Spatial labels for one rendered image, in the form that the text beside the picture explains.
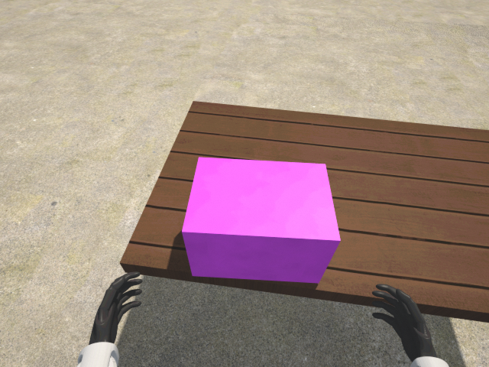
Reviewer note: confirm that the carton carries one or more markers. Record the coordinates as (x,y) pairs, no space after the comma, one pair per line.
(260,220)

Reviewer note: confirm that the robot left forearm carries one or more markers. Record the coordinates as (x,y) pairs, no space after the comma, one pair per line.
(102,354)

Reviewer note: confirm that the table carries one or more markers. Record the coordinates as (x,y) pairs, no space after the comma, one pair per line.
(411,202)

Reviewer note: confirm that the right robot hand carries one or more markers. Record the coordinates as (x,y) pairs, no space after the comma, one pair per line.
(408,322)

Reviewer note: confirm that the left robot hand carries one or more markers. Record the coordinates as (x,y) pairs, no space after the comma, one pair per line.
(111,309)

